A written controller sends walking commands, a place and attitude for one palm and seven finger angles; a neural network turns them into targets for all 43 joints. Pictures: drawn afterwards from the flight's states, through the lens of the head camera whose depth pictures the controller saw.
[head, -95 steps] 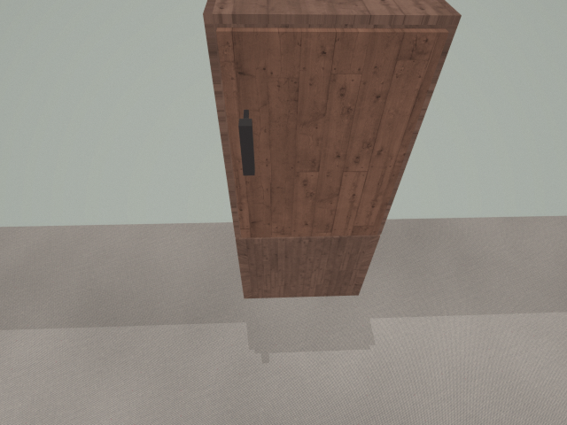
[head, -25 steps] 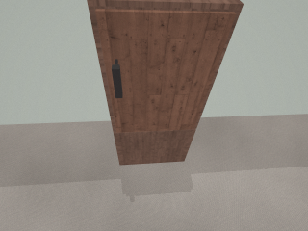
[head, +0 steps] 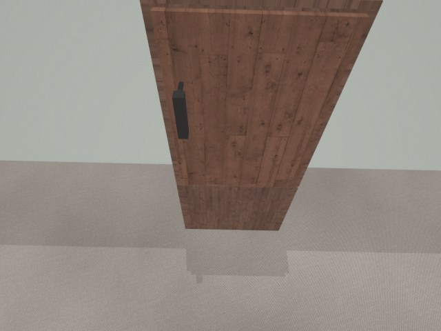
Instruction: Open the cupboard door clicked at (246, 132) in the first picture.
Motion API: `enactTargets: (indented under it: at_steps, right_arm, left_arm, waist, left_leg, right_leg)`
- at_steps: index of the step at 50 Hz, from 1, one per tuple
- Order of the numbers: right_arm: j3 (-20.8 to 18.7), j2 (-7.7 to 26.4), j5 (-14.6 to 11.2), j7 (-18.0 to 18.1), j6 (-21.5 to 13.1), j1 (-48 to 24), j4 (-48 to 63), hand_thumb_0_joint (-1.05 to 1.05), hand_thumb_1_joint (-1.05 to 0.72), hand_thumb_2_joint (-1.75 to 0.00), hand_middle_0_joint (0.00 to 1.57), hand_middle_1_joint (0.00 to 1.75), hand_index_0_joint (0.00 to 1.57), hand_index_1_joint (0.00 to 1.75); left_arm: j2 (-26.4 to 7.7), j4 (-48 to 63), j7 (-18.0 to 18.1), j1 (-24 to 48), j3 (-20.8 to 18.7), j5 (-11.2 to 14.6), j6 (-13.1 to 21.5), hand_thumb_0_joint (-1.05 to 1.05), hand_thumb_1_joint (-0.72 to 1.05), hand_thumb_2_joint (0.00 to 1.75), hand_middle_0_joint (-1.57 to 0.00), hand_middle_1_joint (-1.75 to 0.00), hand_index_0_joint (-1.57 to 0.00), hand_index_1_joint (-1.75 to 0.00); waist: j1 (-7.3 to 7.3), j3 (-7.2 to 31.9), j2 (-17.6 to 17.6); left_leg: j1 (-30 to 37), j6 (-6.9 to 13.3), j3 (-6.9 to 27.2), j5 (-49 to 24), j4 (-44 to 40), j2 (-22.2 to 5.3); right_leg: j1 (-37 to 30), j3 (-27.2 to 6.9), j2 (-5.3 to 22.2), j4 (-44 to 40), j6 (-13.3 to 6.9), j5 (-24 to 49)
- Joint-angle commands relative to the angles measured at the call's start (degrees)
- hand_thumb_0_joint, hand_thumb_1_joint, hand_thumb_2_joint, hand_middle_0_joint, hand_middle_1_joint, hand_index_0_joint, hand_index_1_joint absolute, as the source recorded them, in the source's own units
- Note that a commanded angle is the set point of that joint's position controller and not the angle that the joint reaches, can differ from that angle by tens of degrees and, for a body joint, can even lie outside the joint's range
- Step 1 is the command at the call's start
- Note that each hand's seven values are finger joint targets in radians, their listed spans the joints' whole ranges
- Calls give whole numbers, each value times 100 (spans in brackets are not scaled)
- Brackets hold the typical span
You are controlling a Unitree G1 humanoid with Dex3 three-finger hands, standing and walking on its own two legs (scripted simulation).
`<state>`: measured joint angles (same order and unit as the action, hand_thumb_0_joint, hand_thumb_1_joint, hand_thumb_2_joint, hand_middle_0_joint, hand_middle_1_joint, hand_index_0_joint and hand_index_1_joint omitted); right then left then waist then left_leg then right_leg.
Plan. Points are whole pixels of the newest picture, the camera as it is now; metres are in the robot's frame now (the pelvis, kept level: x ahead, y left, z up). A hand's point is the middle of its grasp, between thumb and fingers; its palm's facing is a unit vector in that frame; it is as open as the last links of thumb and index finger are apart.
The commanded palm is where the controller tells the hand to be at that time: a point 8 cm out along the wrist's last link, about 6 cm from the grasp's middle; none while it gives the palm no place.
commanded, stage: come to a stop and stand still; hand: left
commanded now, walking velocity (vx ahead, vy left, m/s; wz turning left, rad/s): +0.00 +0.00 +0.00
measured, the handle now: (182, 110) +0.59 +0.13 +0.03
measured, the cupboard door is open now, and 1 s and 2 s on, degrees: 0 0 0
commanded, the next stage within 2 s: look again from close up in 0.40 s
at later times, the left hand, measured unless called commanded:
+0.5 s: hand out of the picture -0.01 +0.21 -0.16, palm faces -0.02 -0.96 -0.28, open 7.4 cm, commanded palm none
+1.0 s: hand out of the picture +0.06 +0.17 -0.17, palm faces -0.02 -0.97 -0.23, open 7.3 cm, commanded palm none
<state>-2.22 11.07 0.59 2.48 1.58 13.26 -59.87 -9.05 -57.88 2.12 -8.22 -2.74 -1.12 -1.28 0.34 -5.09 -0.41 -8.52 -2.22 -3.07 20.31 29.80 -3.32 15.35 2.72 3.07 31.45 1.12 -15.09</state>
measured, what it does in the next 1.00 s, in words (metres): stands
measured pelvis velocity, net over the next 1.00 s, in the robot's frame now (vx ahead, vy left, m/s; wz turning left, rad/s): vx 0.00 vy -0.01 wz -0.03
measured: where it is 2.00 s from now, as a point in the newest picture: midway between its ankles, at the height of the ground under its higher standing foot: outside the picture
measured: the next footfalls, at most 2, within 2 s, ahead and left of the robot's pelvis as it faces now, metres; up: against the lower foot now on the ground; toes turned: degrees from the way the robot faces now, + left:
left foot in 1.60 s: +0.08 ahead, +0.08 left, +0.00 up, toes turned +7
right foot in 1.92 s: +0.19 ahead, -0.25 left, +0.00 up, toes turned -6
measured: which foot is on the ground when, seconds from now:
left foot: down 0.00-1.00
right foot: down 0.00-1.00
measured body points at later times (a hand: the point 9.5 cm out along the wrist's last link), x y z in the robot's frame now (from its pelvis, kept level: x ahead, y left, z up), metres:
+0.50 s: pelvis -0.02 +0.01 +0.00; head -0.01 -0.01 +0.45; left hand -0.01 +0.26 -0.14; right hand +0.02 -0.23 -0.16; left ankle -0.05 +0.14 -0.73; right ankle +0.02 -0.13 -0.73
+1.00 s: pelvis +0.00 -0.01 +0.00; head +0.02 -0.02 +0.45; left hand +0.06 +0.22 -0.15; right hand -0.01 -0.23 -0.16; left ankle -0.05 +0.14 -0.73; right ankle +0.02 -0.13 -0.73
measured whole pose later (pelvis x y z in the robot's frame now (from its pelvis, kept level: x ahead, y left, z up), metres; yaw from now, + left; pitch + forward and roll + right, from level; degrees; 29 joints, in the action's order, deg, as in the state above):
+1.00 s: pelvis +0.00 -0.01 +0.00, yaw -1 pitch +0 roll +1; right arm 0.2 8.7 1.0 1.7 -0.9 17.4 -62.6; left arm -9.9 -62.0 1.3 -11.0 -0.5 -0.7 0.4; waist 0.8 -2.4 0.8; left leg -7.5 -3.0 -4.6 19.8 28.0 -4.2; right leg 16.2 1.6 2.1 32.2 0.2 -15.6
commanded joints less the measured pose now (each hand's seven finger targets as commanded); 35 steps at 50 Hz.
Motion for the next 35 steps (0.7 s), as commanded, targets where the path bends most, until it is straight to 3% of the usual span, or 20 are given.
enactTargets:
  at_steps: [1,2,3,4,5,6,7,8,9,13,23,29,30,35]
  right_arm:
    - [-103,622,24,-4,-80,468,203,0,-90,-90,20,30,20,30]
    - [-97,621,22,-7,-83,392,234,0,-90,-90,20,30,20,30]
    - [-162,837,-76,-108,-227,-297,751,0,-90,-90,20,30,20,30]
    - [-124,448,-48,-143,-212,165,886,0,-90,-90,20,30,20,30]
    - [-74,361,-1,-175,-184,243,898,0,-90,-90,20,30,20,30]
    - [-68,460,43,-182,-215,317,916,0,-90,-90,20,30,20,30]
    - [-69,559,78,-180,-254,284,939,0,-90,-90,20,30,20,30]
    - [-62,652,83,-159,-259,196,1006,0,-90,-90,20,30,20,30]
    - [-62,705,72,-150,-251,70,1060,0,-90,-90,20,30,20,30]
    - [-28,730,56,-157,-251,158,1044,0,-90,-90,20,30,20,30]
    - [41,659,45,-149,-317,449,622,0,-90,-90,20,30,20,30]
    - [82,593,44,-118,-361,586,309,0,-90,-90,20,30,20,30]
    - [83,568,38,-115,-354,592,283,0,-90,-90,20,30,20,30]
    - [115,457,46,-93,-358,746,72,0,-90,-90,20,30,20,30]
  left_arm:
    - [-676,204,5,-449,-154,-28,18,0,90,90,-20,-30,-20,-30]
    - [-679,167,-8,-475,-137,-28,14,0,90,90,-20,-30,-20,-30]
    - [-901,-76,217,-1209,-46,68,185,0,90,90,-20,-30,-20,-30]
    - [-1244,184,173,-831,-93,27,258,0,90,90,-20,-30,-20,-30]
    - [-1218,270,107,-576,-55,29,264,0,90,90,-20,-30,-20,-30]
    - [-1065,350,65,-431,-8,11,215,0,90,90,-20,-30,-20,-30]
    - [-931,373,33,-405,48,2,154,0,90,90,-20,-30,-20,-30]
    - [-845,380,6,-433,81,-6,109,0,90,90,-20,-30,-20,-30]
    - [-816,350,-19,-510,111,-14,90,0,90,90,-20,-30,-20,-30]
    - [-899,224,-81,-687,147,-7,131,0,90,90,-20,-30,-20,-30]
    - [-1027,38,-99,-773,139,13,228,0,90,90,-20,-30,-20,-30]
    - [-973,-115,-90,-752,121,33,249,0,90,90,-20,-30,-20,-30]
    - [-980,-134,-83,-742,111,17,255,0,90,90,-20,-30,-20,-30]
    - [-919,-219,-71,-673,94,31,260,0,90,90,-20,-30,-20,-30]
  waist:
    - [-48,587,492]
    - [-56,500,481]
    - [-341,910,393]
    - [25,1249,180]
    - [39,1079,111]
    - [107,694,467]
    - [46,362,901]
    - [-18,70,1023]
    - [-93,-126,821]
    - [-63,-105,42]
    - [-6,187,-180]
    - [-43,326,97]
    - [-47,283,-59]
    - [-47,334,32]
  left_leg:
    - [44,314,202,-3010,-577,-500]
    - [-69,322,213,-2648,-637,-475]
    - [-179,122,-140,-2560,633,-553]
    - [-430,112,-25,-864,206,-93]
    - [-378,179,-6,-241,-170,-55]
    - [-373,264,197,-523,-417,-188]
    - [-575,380,445,-877,-652,-421]
    - [-851,460,567,-862,-913,-609]
    - [-1051,501,582,-537,-1007,-621]
    - [-1010,462,454,289,-983,-338]
    - [-554,424,241,-191,-832,-223]
    - [-472,381,190,-643,-830,-295]
    - [-490,376,182,-664,-785,-294]
    - [-477,344,139,-869,-746,-294]
  right_leg:
    - [-522,-124,186,-82,-213,1917]
    - [-536,-177,171,-200,-206,1712]
    - [-685,-598,678,-257,-279,3258]
    - [-809,-1046,983,-159,-543,2846]
    - [-476,-899,863,-217,-538,1625]
    - [14,-645,533,-110,-406,636]
    - [193,-342,198,22,-256,151]
    - [228,-123,36,95,-184,-164]
    - [208,-96,-4,51,-163,-204]
    - [204,-433,97,-346,-168,-119]
    - [163,-676,292,-651,-221,-1]
    - [-109,-573,312,-464,-263,662]
    - [-134,-573,318,-457,-274,735]
    - [-312,-506,348,-385,-313,1024]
